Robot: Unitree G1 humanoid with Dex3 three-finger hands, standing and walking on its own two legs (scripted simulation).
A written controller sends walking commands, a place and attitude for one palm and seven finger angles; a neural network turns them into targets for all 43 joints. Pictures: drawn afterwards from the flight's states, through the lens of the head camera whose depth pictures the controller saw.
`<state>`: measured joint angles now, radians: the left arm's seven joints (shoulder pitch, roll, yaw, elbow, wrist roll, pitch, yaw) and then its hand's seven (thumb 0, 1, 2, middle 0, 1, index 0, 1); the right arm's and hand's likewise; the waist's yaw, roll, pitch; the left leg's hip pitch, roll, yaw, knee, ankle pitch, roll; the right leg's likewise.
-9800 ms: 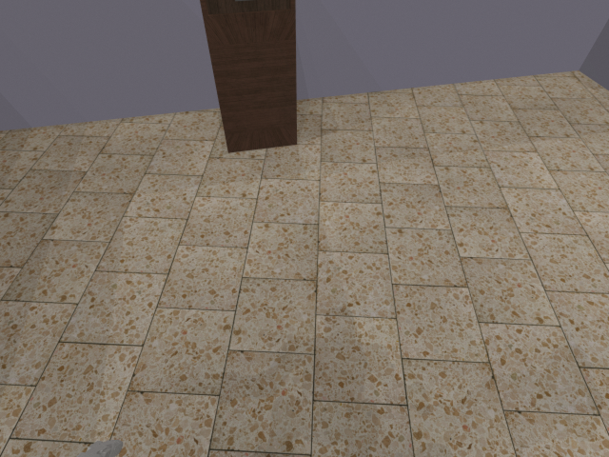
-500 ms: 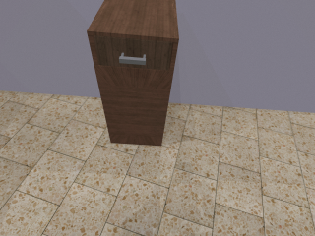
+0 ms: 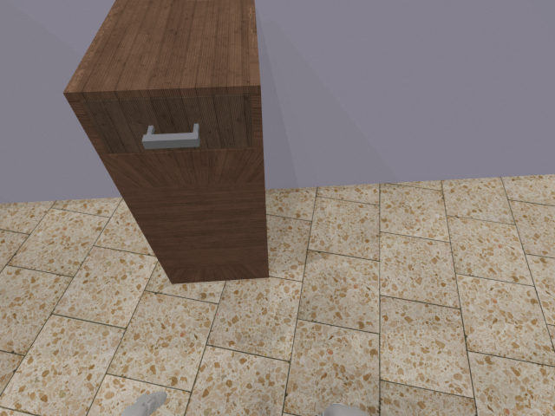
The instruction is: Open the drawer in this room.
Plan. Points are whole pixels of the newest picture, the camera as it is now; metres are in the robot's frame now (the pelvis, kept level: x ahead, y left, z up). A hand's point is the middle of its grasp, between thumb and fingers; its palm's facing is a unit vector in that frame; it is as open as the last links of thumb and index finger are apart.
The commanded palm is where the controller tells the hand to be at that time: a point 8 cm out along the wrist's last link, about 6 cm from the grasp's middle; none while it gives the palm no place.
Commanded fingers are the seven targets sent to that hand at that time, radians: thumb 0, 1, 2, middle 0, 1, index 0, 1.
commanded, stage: take the last steps up to it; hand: left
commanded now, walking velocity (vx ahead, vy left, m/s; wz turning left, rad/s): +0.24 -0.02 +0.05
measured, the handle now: (172, 134) +0.64 +0.23 +0.01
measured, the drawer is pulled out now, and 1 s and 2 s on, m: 0.00 0.00 0.00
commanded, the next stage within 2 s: come to a stop and stand still in 0.22 s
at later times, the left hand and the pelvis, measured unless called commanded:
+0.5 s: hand out of the picture +0.11 +0.18 -0.17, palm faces +0.08 -0.99 -0.15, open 7.3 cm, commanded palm none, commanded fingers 0.00 0.90 0.90 -0.20 -0.30 -0.20 -0.30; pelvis +0.15 +0.01 +0.02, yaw +0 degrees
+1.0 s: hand (199, 399) +0.17 +0.13 -0.13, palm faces +0.04 -0.96 -0.27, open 7.3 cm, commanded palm none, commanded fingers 0.00 0.90 0.90 -0.20 -0.30 -0.20 -0.30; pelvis +0.13 -0.06 +0.03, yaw +0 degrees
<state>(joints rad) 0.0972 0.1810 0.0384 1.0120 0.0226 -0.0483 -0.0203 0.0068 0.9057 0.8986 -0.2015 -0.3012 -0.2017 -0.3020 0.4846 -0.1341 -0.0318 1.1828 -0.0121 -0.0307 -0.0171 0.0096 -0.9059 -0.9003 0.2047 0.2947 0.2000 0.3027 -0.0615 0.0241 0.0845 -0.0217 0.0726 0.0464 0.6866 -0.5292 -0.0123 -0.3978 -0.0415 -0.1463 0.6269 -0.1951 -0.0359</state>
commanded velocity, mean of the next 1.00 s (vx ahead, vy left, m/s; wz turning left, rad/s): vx -0.02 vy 0.03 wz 0.01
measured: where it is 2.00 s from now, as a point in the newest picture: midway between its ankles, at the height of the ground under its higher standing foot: outside the picture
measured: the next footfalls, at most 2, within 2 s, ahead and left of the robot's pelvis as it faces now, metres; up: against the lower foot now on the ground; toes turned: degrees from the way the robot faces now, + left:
left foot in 0.38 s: +0.24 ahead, +0.12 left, +0.00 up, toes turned +9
right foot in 0.80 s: +0.15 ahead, -0.15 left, +0.00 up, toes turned -3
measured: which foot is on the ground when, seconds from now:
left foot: up 0.00-0.36, down 0.38-0.80, up 0.82-1.00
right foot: down 0.00-0.40, up 0.42-0.78, down 0.80-1.00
